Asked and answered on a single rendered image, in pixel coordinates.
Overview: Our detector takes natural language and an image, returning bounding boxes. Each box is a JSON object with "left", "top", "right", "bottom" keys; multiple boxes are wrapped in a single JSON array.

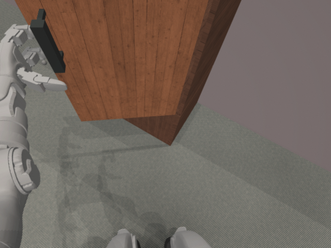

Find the robot left hand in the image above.
[{"left": 0, "top": 24, "right": 68, "bottom": 93}]

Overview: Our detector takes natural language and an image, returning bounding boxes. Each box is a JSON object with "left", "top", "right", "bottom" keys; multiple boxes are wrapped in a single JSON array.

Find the cupboard door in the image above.
[{"left": 15, "top": 0, "right": 208, "bottom": 121}]

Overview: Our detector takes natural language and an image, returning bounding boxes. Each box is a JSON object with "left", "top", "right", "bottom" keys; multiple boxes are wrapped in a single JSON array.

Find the left robot upper arm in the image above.
[{"left": 0, "top": 147, "right": 40, "bottom": 248}]

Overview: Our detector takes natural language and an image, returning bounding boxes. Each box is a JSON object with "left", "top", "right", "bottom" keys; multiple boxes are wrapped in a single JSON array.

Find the handle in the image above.
[{"left": 30, "top": 9, "right": 66, "bottom": 73}]

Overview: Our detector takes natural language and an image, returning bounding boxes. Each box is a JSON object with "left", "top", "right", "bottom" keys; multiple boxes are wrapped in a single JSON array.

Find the left robot thigh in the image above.
[{"left": 107, "top": 233, "right": 138, "bottom": 248}]

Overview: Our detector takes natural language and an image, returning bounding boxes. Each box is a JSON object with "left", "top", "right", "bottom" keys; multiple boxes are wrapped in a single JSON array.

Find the robot right shin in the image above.
[{"left": 174, "top": 227, "right": 186, "bottom": 235}]

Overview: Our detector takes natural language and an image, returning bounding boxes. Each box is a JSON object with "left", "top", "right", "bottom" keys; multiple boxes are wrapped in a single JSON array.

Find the left robot forearm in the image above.
[{"left": 0, "top": 76, "right": 29, "bottom": 152}]

